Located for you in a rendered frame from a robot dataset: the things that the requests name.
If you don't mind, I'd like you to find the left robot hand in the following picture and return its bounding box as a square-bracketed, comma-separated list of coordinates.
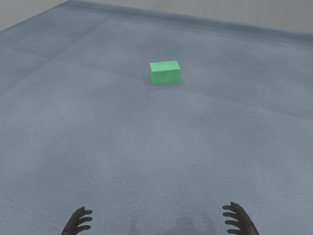
[61, 207, 93, 235]

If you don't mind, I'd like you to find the right robot hand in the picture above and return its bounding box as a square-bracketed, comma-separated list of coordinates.
[222, 202, 259, 235]

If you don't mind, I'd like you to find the carton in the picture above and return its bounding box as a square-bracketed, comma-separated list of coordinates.
[150, 61, 181, 85]

